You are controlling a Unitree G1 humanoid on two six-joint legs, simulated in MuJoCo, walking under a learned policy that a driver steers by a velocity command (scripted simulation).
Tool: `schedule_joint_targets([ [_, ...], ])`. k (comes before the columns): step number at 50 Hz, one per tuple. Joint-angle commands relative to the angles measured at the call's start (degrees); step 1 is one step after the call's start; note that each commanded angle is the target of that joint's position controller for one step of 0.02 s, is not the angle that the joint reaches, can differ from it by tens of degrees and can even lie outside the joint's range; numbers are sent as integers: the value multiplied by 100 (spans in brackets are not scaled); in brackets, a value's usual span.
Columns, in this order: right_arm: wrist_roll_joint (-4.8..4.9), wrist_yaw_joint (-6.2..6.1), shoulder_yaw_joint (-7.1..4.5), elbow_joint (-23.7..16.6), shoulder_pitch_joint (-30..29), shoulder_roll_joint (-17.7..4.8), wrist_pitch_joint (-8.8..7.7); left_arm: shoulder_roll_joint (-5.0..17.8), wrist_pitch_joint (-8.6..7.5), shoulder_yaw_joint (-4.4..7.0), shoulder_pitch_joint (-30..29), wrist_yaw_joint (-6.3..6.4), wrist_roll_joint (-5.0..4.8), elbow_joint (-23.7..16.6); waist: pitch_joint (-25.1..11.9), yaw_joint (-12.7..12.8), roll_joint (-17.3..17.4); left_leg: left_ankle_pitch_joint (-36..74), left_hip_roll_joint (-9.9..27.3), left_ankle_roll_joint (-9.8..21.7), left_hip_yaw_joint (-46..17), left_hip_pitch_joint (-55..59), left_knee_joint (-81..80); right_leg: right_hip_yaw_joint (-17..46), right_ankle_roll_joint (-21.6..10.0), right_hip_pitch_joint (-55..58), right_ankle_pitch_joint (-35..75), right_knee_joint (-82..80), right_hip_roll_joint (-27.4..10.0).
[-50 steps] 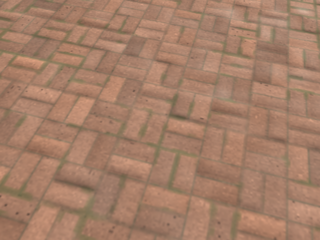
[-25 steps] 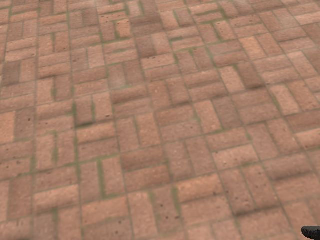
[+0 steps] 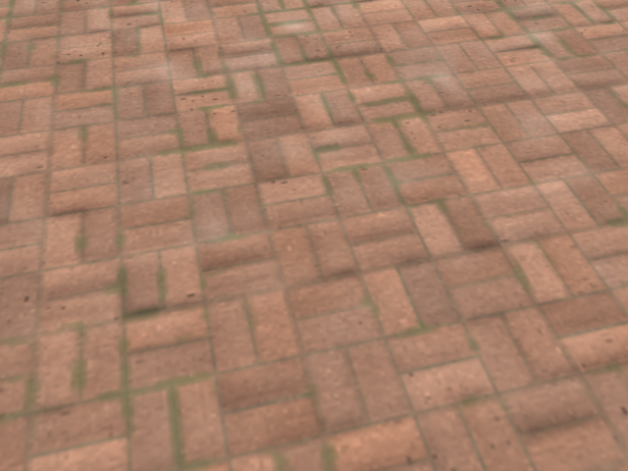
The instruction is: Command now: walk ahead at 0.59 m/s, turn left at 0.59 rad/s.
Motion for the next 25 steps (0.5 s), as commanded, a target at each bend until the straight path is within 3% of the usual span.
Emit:
schedule_joint_targets([
  [1,60,87,-107,-931,-966,-527,-276,764,-197,289,393,99,-43,-163,633,296,-864,-12,781,33,-90,-3607,1915,2693,-1093,1746,-2064,-1459,-2463],
  [2,-631,308,-216,-960,-1410,-787,-60,860,-108,248,590,43,381,-9,655,424,-374,166,645,61,269,-3489,2137,2224,-993,1415,-2095,-1677,-2308],
  [3,-655,457,-217,-1013,-1392,-686,36,929,-104,267,591,25,363,40,746,378,-563,323,652,46,353,-3508,2423,1716,-857,1308,-1692,-1764,-2097],
  [5,-534,632,-172,-1013,-1325,-615,124,933,-163,244,612,7,241,139,783,290,-764,688,806,25,348,-3373,2621,885,-630,1067,-951,-1935,-1887],
  [8,-495,738,-110,-1104,-1557,-620,170,916,-230,212,611,-26,216,304,890,204,-700,1152,931,22,530,-2924,1969,-175,-431,823,-49,-2021,-1738],
  [11,-504,804,1,-1233,-2043,-507,174,1018,-216,216,892,-22,218,531,1088,378,-693,1136,884,314,1248,-2182,875,-948,-315,737,578,-2137,-1734],
  [12,-502,785,33,-1219,-2008,-459,179,1083,-199,215,905,-13,220,589,1087,307,-704,912,738,482,1489,-1778,558,-1234,-261,756,1642,-1912,-1714],
  [13,-506,726,26,-1162,-1850,-482,185,1183,-186,221,967,-1,206,647,887,190,-756,652,455,653,1744,-1235,411,-1463,-228,867,3544,-1384,-1717],
  [14,-480,633,-36,-1044,-1395,-606,171,1341,-146,238,1051,-2,216,709,445,-91,-835,276,48,805,1960,-552,450,-1582,-225,1033,5594,-434,-1768],
  [15,-436,539,-146,-791,-391,-805,128,1563,-73,283,1019,-10,209,701,-201,-636,-918,-38,-340,950,2034,641,406,-1622,-228,838,6779,1000,-1839],
  [16,-456,439,-337,-341,1060,-1143,94,1612,-57,272,813,-17,198,570,-967,-1385,-673,153,-462,1120,1577,2633,19,-1605,-71,-213,6295,2888,-1748],
  [17,-464,313,-523,-145,1084,-1837,111,777,-85,59,1055,-131,273,333,-1190,-942,725,-1193,660,1296,-454,4126,-728,-1427,149,-2350,933,4928,-1061],
  [18,-348,265,-626,-372,1112,-2385,139,633,-219,-21,581,-220,254,-246,-1954,-892,1418,-2678,1805,1868,-4008,4532,-2419,-431,328,-3627,-1092,6317,-226],
  [19,-354,257,-614,-253,1125,-2203,153,1022,-272,40,-366,-216,292,-467,-1318,-1093,465,-2438,1727,1698,-4102,4242,-2873,300,204,-4254,-296,6424,-462],
  [20,-411,180,-561,-98,1073,-1990,122,920,-323,-12,-354,-191,214,-480,-575,-815,350,-1619,1727,1671,-3588,3509,-2843,151,162,-4327,-3,6200,-651],
  [21,-423,145,-491,-84,831,-1696,42,816,-317,-76,-171,-154,250,-342,-83,-485,-72,-746,1470,1545,-2868,2503,-2775,111,168,-3859,196,5667,-931],
  [22,-399,120,-423,-119,496,-1521,-19,730,-229,-111,34,-138,333,-293,116,-163,-121,-390,1138,1510,-2298,1684,-2788,138,211,-3364,125,5337,-1041],
  [23,-383,123,-354,-167,308,-1354,-71,724,-100,-130,230,-145,379,-238,182,31,71,-217,971,1583,-2030,1116,-2886,147,274,-3018,-4,5103,-1101],
  [25,-314,156,-271,-103,353,-1128,-193,691,103,-141,64,-154,423,-264,430,117,38,7,738,1717,-1725,538,-3091,55,402,-2932,-255,4616,-1132],
])
Velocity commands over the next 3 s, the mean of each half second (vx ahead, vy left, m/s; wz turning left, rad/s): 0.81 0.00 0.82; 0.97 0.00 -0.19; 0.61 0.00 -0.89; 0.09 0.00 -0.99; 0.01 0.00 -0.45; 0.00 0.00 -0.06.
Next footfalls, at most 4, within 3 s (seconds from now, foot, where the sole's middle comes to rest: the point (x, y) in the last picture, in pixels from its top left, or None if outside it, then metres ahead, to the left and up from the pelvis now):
0.32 left None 0.30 0.23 -0.77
0.80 right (177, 362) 0.76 0.37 -0.77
1.22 left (81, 249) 1.11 0.70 -0.77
1.62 right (179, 200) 1.31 0.46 -0.77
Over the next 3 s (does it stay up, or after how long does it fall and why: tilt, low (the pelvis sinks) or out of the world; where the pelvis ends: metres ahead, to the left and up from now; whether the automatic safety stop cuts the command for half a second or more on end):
stays up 1.27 0.63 0.00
